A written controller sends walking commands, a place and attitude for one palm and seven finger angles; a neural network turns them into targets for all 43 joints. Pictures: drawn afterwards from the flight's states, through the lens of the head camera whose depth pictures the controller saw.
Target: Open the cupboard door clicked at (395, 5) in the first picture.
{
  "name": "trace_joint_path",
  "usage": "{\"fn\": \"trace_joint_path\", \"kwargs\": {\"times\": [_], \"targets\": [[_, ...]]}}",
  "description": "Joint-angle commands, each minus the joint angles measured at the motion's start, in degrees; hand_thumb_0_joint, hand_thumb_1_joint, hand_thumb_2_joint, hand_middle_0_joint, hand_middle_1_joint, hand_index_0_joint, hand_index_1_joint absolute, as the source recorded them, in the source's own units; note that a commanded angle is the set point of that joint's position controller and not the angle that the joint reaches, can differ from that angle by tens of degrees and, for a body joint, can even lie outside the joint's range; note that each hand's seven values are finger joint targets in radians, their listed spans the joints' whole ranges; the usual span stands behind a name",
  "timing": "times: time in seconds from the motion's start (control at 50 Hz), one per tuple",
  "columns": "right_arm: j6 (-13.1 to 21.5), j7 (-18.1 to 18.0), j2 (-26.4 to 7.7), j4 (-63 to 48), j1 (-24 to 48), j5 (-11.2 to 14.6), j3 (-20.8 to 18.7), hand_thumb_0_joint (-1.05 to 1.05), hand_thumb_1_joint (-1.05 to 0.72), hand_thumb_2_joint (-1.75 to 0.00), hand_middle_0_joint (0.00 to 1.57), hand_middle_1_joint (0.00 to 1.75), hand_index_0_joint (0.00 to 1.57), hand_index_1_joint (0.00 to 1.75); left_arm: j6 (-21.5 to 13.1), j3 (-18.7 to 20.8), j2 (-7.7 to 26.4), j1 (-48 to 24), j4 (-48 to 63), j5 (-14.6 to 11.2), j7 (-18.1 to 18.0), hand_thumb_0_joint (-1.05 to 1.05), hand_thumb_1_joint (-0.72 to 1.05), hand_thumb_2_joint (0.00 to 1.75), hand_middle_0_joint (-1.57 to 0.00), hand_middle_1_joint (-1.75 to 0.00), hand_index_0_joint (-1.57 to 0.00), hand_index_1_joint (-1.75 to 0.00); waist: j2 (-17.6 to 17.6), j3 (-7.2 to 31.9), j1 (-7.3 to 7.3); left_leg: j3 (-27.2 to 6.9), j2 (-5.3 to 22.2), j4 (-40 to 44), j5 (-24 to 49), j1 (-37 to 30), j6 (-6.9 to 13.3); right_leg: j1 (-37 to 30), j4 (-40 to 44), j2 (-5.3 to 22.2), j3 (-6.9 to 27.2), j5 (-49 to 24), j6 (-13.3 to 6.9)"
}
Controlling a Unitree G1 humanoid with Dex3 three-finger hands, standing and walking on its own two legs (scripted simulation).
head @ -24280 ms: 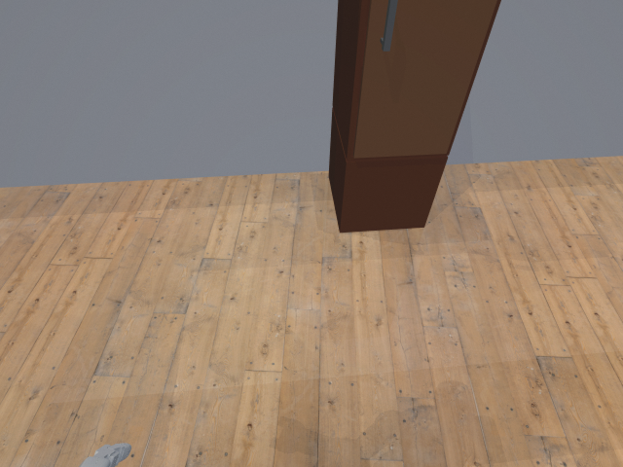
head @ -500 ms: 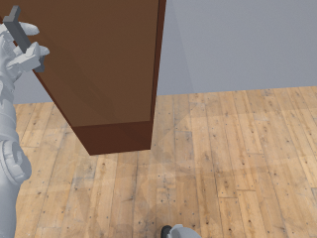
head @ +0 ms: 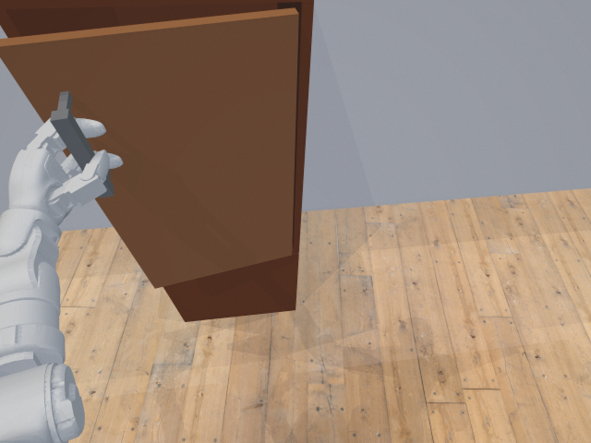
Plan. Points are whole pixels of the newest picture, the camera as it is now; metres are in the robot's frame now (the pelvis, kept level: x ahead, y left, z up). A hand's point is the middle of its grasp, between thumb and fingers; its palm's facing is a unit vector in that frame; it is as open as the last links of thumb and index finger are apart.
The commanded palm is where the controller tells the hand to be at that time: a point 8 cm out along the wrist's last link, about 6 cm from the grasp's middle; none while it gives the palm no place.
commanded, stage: pull the door open along its arc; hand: left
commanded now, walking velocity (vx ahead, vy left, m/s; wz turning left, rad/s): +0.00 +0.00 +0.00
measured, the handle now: (86, 147) +0.48 +0.27 +0.13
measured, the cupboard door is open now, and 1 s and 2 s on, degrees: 10 50 48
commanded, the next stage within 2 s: open thumb and fingers to let go in 0.54 s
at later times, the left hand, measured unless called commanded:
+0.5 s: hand (188, 268) +0.29 +0.11 +0.14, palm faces +0.40 -0.91 +0.06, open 6.4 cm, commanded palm +0.21 +0.16 +0.13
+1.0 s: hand (205, 279) +0.28 +0.09 +0.14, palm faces +0.47 -0.88 -0.01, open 9.4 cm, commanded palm +0.23 +0.14 +0.13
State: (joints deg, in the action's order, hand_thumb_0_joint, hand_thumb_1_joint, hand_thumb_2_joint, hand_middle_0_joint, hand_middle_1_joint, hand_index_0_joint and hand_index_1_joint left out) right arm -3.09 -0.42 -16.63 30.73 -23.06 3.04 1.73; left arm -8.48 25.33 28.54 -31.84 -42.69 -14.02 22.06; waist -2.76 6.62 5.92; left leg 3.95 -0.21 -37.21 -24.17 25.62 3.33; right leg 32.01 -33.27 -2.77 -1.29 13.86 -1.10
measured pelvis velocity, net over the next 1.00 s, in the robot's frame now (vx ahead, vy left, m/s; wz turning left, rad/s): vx -0.03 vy -0.05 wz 0.10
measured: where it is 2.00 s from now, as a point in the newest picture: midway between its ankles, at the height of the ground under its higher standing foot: outside the picture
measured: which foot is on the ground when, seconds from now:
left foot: down 0.00-1.00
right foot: down 0.00-1.00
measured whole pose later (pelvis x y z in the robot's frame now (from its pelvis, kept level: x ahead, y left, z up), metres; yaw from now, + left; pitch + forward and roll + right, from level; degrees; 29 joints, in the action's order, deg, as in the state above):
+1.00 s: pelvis -0.03 -0.05 +0.01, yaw +6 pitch -3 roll +0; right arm -4.6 -4.1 -10.6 36.7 -7.5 -0.9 2.6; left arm 10.7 -3.6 -2.6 -4.6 1.6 -2.0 -26.6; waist -4.0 0.4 -1.0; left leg -1.7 -0.6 -28.9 -18.4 7.6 -0.1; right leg 13.4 -27.6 -2.1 -6.5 11.8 -4.5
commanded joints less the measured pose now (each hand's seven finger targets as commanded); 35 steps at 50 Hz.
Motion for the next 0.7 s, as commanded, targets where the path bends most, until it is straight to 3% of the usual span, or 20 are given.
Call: {"fn": "trace_joint_path", "kwargs": {"times": [0.0,0.02,0.04,0.08,0.18,0.2,0.22,0.28,0.3,0.32,0.38,0.46,0.5,0.52,0.6,0.62,0.68], "targets": [[3.39,0.06,-7.96,-8.7,2.58,0.66,-3.27,0.0,-0.9,-0.9,0.2,0.3,0.2,0.3,-0.14,2.27,11.33,-1.91,23.26,-3.41,-1.44,0.0,0.9,0.9,-0.4,-1.35,-0.4,-1.35,-2.19,20.02,-6.62,-4.96,2.06,3.46,44.22,-6.85,-3.44,-22.26,-1.9,1.78,-0.2,-30.17,-0.98],[4.33,0.7,-5.84,-9.26,5.21,0.44,-3.17,0.0,-0.9,-0.9,0.2,0.3,0.2,0.3,0.74,8.56,10.46,-3.34,29.94,-5.26,-9.31,0.0,0.9,0.9,-0.4,-1.35,-0.4,-1.35,-0.81,18.96,-10.35,-5.3,1.48,3.46,42.45,-5.18,-3.97,-21.36,-1.2,1.49,-1.07,-28.17,-0.8],[4.74,1.04,-5.86,-8.33,5.95,0.15,-3.16,0.0,-0.9,-0.9,0.2,0.3,0.2,0.3,2.2,3.88,4.52,-0.3,30.63,-4.2,-13.48,0.0,0.9,0.9,-0.4,-1.35,-0.4,-1.35,-1.62,17.05,-8.45,-5.26,1.7,4.27,42.08,-6.22,-4.65,-20.57,-1.23,1.48,-1.37,-26.88,-0.7],[5.54,1.69,-5.46,-7.73,7.31,0.23,-3.44,0.0,-0.9,-0.9,0.2,0.3,0.2,0.3,3.83,1.12,-1.42,6.77,35.88,-3.18,-18.75,0.0,0.9,0.9,-0.4,-1.35,-0.4,-1.35,-0.14,14.88,-8.36,-5.46,2.14,4.81,42.35,-7.14,-5.53,-19.47,-0.68,1.54,-2.2,-24.91,-0.59],[5.94,2.19,-2.83,-7.35,12.9,-0.46,-3.54,0.0,-0.9,-0.9,0.2,0.3,0.2,0.3,6.29,-7.57,-13.72,17.58,55.28,1.24,-31.45,0.0,0.9,0.9,-0.4,-1.35,-0.4,-1.35,-0.26,17.63,-9.31,-4.3,2.25,5.29,43.98,-10.42,-5.88,-24.82,-0.51,2.38,-1.79,-28.19,-0.98],[5.63,2.2,-2.82,-7.33,13.62,-0.72,-3.52,0.0,-0.9,-0.9,0.2,0.3,0.2,0.3,7.11,-8.68,-15.06,20.72,57.24,2.1,-33.82,0.0,0.9,0.9,-0.4,-1.35,-0.4,-1.35,3.18,17.2,-9.28,-4.27,2.35,5.42,42.23,-10.0,-5.37,-26.04,-0.1,2.45,-1.7,-28.25,-1.06],[5.24,2.1,-2.33,-7.46,14.94,-0.84,-3.37,0.0,-0.9,-0.9,0.2,0.3,0.2,0.3,8.14,-9.49,-16.27,22.7,59.66,2.96,-36.16,0.0,0.9,0.9,-0.4,-1.35,-0.4,-1.35,4.04,15.96,-9.33,-4.03,2.17,6.05,39.48,-9.32,-5.13,-27.16,0.19,2.73,-1.47,-28.56,-1.1],[3.64,1.34,-0.94,-7.98,18.57,-1.65,-2.7,0.0,-0.9,-0.9,0.2,0.3,0.2,0.3,12.07,-14.19,-20.28,26.25,66.76,6.93,-42.36,0.0,0.9,0.9,-0.4,-1.35,-0.4,-1.35,4.29,13.23,-9.52,-3.86,1.58,7.84,32.77,-8.95,-4.56,-29.44,1.37,3.32,-0.99,-26.02,-1.28],[2.98,0.94,-1.01,-7.79,19.39,-1.97,-2.57,0.0,-0.9,-0.9,0.2,0.3,0.2,0.3,13.51,-15.15,-20.35,27.03,67.11,8.29,-44.24,0.0,0.9,0.9,-0.4,-1.35,-0.4,-1.35,6.66,11.68,-9.07,-4.16,1.57,8.19,29.85,-8.62,-4.17,-29.86,2.32,3.53,-0.62,-24.71,-1.28],[2.34,0.7,-0.39,-7.9,20.5,-2.18,-2.28,0.0,-0.9,-0.9,0.2,0.3,0.2,0.3,14.83,-16.3,-21.24,27.56,69.05,9.56,-45.81,0.0,0.9,0.9,-0.4,-1.35,-0.4,-1.35,4.71,11.14,-9.43,-4.2,1.4,8.88,29.45,-8.89,-4.24,-30.49,2.62,3.71,-0.44,-24.29,-1.45],[0.55,0.22,0.76,-7.77,21.85,-2.96,-1.71,0.0,-0.9,-0.9,0.2,0.3,0.2,0.3,17.73,-20.79,-24.38,32.53,72.05,12.14,-47.87,0.0,0.9,0.9,-0.4,-1.35,-0.4,-1.35,3.06,9.86,-9.98,-3.95,1.08,9.32,30.56,-10.01,-4.34,-32.45,3.12,4.11,-0.19,-26.55,-1.83],[-1.01,0.46,1.78,-8.33,23.11,-3.59,-1.37,0.0,-0.9,-0.9,0.2,0.3,0.2,0.3,18.9,-27.86,-28.7,39.05,76.48,14.57,-47.94,0.0,0.9,0.9,-0.4,-1.35,-0.4,-1.35,2.04,8.45,-10.02,-4.17,1.0,9.28,31.82,-11.64,-4.09,-32.92,3.27,4.29,-0.25,-29.23,-2.04],[-1.49,0.17,1.76,-7.76,23.85,-3.71,-1.24,0.0,-0.9,-0.9,0.2,0.3,0.2,0.3,18.96,-30.3,-29.9,35.39,75.27,15.18,-48.39,0.0,0.9,0.9,-0.4,-1.35,-0.4,-1.35,4.24,6.28,-8.68,-4.64,1.04,9.02,29.55,-11.48,-3.73,-32.1,4.19,4.56,0.31,-28.38,-1.86],[-1.44,0.17,1.78,-7.8,24.57,-3.91,-1.08,0.0,-0.9,-0.9,0.2,0.3,0.2,0.3,18.91,-31.89,-30.98,32.8,75.79,15.56,-48.88,0.0,0.9,0.9,-0.4,-1.35,-0.4,-1.35,3.54,5.39,-8.34,-4.86,0.87,9.05,28.09,-11.74,-3.55,-30.85,4.43,4.49,0.28,-26.27,-1.82],[-0.89,-0.28,2.1,-6.34,25.13,-4.38,-1.05,0.0,-0.9,-0.9,0.2,0.3,0.2,0.3,18.96,-36.36,-34.77,24.63,71.63,17.4,-51.54,0.0,0.9,0.9,-0.4,-1.35,-0.4,-1.35,6.27,4.15,-6.73,-5.71,0.44,8.07,24.88,-12.71,-3.02,-28.09,5.51,4.78,0.22,-21.8,-1.47],[-0.95,-0.84,1.86,-5.5,25.21,-4.39,-0.78,0.0,-0.9,-0.9,0.2,0.3,0.2,0.3,18.97,-34.19,-32.54,19.31,68.72,17.76,-52.36,0.0,0.9,0.9,-0.4,-1.35,-0.4,-1.35,6.2,3.08,-6.35,-5.74,-0.06,8.31,22.52,-12.28,-2.87,-27.02,6.33,4.97,0.67,-18.86,-1.32],[-1.06,-2.05,2.43,-5.17,25.09,-4.72,-0.79,0.0,-0.9,-0.9,0.2,0.3,0.2,0.3,18.56,-32.33,-31.3,19.07,66.08,18.46,-52.79,0.0,0.69,0.81,-0.38,-1.33,-0.38,-1.33,5.79,6.78,-7.79,-5.22,-0.83,8.42,21.74,-12.9,-2.49,-29.72,7.28,5.62,1.99,-18.45,-1.08]]}}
